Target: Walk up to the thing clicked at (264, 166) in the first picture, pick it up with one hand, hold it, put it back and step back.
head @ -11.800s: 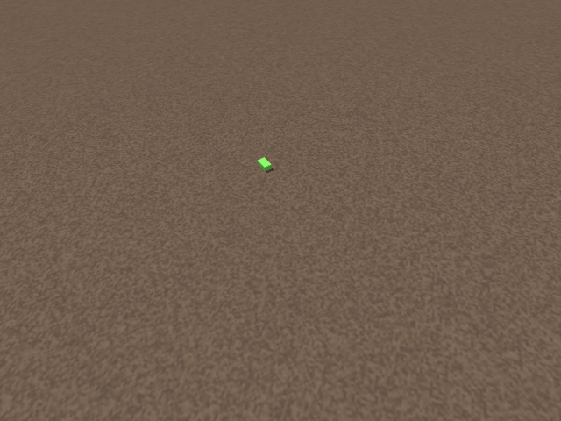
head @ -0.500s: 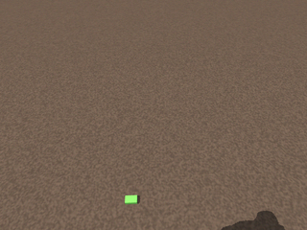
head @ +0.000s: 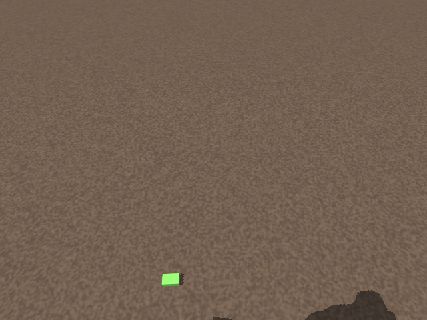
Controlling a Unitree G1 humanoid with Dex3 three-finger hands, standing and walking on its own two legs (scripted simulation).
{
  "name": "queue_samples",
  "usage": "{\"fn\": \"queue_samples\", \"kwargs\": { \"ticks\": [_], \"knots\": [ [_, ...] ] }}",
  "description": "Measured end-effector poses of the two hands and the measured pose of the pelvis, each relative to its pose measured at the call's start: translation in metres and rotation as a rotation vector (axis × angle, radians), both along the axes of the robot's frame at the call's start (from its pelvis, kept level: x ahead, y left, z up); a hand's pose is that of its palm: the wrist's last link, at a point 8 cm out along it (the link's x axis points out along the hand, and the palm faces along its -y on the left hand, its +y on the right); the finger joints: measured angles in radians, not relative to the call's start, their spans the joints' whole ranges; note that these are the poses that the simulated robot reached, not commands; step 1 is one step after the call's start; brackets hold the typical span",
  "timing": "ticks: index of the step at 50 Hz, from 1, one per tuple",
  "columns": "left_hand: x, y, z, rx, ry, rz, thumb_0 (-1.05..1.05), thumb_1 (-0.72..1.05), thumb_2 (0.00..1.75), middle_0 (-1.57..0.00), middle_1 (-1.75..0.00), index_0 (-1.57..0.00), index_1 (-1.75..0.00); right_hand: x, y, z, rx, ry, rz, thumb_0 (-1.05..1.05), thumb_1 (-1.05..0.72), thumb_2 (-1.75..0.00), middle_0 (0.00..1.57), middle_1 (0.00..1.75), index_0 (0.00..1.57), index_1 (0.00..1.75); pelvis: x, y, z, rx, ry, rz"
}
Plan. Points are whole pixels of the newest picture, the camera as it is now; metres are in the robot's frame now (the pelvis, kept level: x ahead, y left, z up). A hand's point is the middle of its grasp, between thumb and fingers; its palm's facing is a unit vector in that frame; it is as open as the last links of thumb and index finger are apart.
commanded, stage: walk up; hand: left
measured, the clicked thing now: (171, 279) +0.41 +0.23 -0.76
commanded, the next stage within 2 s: stand in 1.86 s
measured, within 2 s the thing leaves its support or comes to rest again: neither
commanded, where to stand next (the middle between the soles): +0.03 -0.01 m, yaw +0 degrees
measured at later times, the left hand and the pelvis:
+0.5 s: hand out of the picture +0.09 +0.26 -0.15, palm faces -0.03 -0.94 -0.34, open 7.4 cm; pelvis -0.01 +0.00 +0.00, yaw -2 degrees
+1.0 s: hand out of the picture +0.08 +0.26 -0.16, palm faces -0.03 -0.95 -0.32, open 7.4 cm; pelvis -0.01 +0.01 -0.01, yaw -1 degrees
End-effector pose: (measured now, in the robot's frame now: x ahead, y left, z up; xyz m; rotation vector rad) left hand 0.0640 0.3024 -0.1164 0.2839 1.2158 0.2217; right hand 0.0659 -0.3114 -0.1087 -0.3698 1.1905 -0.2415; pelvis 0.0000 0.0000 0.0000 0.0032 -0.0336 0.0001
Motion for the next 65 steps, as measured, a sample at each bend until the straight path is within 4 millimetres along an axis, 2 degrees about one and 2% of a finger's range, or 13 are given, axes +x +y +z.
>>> {"fn": "queue_samples", "kwargs": {
  "ticks": [6,12,27,34,40,45,49,53,65],
  "knots": [
    [0.012,-0.001,-0.001,0.0,-0.025,-0.013,0.01,0.9,0.9,-0.2,-0.3,-0.21,-0.3,0.004,0.0,0.001,0.0,-0.017,0.003,0.0,-0.9,-0.89,0.21,0.3,0.2,0.3,0.001,-0.002,-0.002,0.003,-0.001,-0.006],
    [0.019,0.0,0.0,0.005,-0.039,-0.031,0.01,0.9,0.9,-0.2,-0.3,-0.21,-0.3,-0.001,-0.001,0.001,-0.003,-0.019,-0.007,0.0,-0.9,-0.89,0.21,0.3,0.2,0.3,-0.001,-0.002,-0.003,0.002,-0.002,-0.014],
    [0.017,0.003,0.001,0.006,-0.039,-0.061,0.01,0.9,0.9,-0.2,-0.3,-0.21,-0.3,-0.029,-0.003,-0.002,-0.009,0.019,-0.039,0.0,-0.9,-0.89,0.21,0.3,0.2,0.3,-0.009,0.001,-0.004,-0.003,-0.007,-0.027],
    [0.013,0.009,-0.004,-0.009,-0.013,-0.059,0.01,0.9,0.9,-0.2,-0.3,-0.21,-0.3,-0.034,0.009,0.0,-0.009,0.02,-0.028,0.0,-0.9,-0.89,0.21,0.3,0.2,0.3,-0.008,0.01,-0.003,0.014,-0.002,-0.031],
    [0.016,0.006,-0.005,0.011,-0.02,-0.07,0.01,0.9,0.9,-0.2,-0.3,-0.21,-0.3,-0.041,0.0,-0.004,-0.008,0.028,-0.037,0.0,-0.9,-0.89,0.21,0.3,0.21,0.3,-0.011,0.001,-0.007,0.001,-0.015,-0.043],
    [0.012,-0.001,0.0,0.007,-0.024,-0.072,0.01,0.9,0.9,-0.2,-0.3,-0.21,-0.3,-0.036,-0.005,-0.006,-0.005,0.044,-0.042,0.0,-0.9,-0.89,0.21,0.3,0.2,0.3,-0.01,0.001,-0.004,-0.003,-0.013,-0.03],
    [0.012,0.0,-0.004,-0.007,-0.022,-0.066,0.01,0.9,0.9,-0.2,-0.3,-0.21,-0.3,-0.028,0.001,-0.005,-0.007,0.03,-0.016,0.0,-0.9,-0.89,0.2,0.3,0.2,0.3,-0.007,0.006,-0.006,-0.003,-0.01,-0.024],
    [0.017,-0.002,-0.007,-0.017,-0.019,-0.046,0.01,0.9,0.9,-0.2,-0.3,-0.21,-0.3,-0.024,0.007,-0.001,0.006,0.022,0.0,0.0,-0.9,-0.89,0.21,0.3,0.2,0.3,-0.006,0.002,-0.003,0.009,-0.008,-0.027],
    [0.024,-0.016,0.004,-0.003,-0.04,-0.045,0.01,0.9,0.9,-0.2,-0.3,-0.21,-0.3,0.002,-0.006,-0.001,0.027,-0.023,0.001,0.0,-0.9,-0.89,0.21,0.3,0.2,0.3,-0.003,-0.01,0.001,-0.001,-0.014,-0.017]
  ]
}}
